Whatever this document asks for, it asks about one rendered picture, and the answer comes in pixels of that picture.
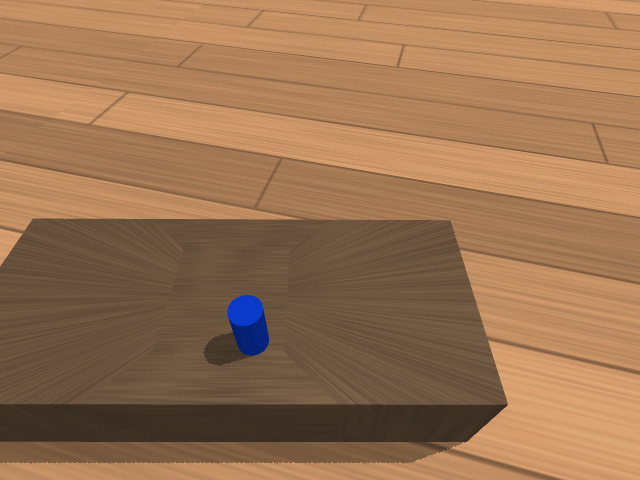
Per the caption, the can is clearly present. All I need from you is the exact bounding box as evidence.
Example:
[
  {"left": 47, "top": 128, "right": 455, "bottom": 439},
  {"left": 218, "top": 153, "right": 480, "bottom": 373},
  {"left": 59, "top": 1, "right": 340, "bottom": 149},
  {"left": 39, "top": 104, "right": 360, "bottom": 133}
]
[{"left": 227, "top": 295, "right": 269, "bottom": 356}]

